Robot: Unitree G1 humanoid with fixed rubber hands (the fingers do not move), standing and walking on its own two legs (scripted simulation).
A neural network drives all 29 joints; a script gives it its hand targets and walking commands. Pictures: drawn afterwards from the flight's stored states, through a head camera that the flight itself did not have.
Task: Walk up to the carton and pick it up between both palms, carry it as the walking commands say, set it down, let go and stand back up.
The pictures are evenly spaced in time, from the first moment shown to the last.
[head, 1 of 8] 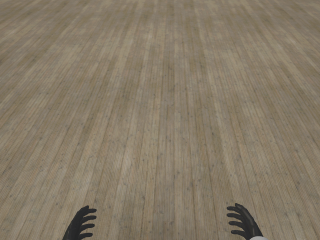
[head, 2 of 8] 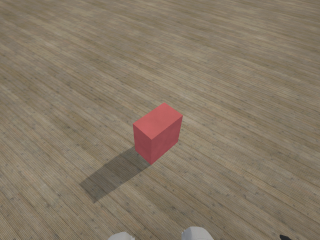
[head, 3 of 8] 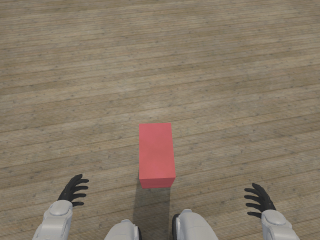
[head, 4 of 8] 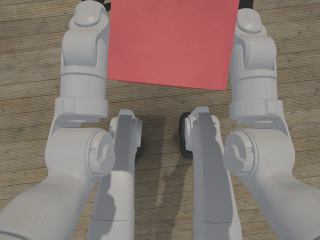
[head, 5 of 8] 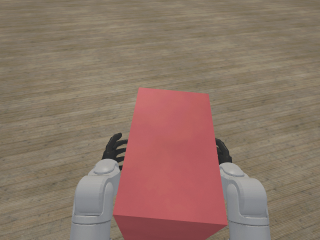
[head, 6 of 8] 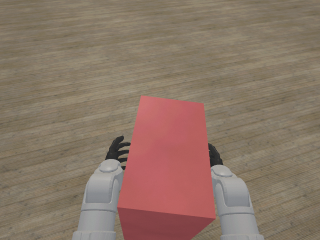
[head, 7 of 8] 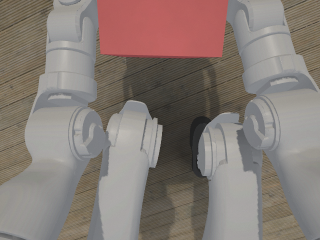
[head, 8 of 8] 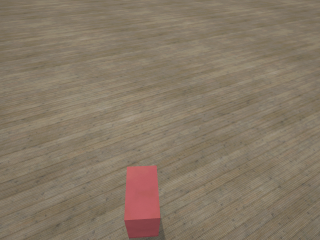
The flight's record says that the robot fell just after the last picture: no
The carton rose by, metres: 0.66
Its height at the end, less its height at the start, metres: +0.00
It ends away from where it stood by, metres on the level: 2.45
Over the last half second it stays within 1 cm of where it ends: yes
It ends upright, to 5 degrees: yes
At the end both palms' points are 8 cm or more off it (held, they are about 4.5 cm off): yes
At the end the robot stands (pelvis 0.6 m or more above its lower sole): yes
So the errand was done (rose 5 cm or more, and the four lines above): yes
